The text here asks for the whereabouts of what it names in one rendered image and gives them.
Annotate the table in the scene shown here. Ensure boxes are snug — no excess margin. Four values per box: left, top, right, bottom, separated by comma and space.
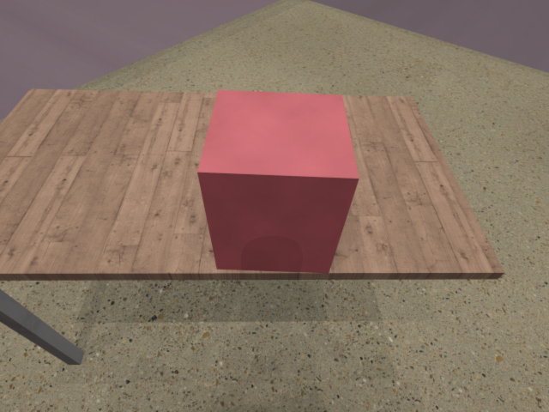
0, 89, 505, 365

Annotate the carton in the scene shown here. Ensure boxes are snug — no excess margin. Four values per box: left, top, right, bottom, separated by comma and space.
197, 90, 359, 273

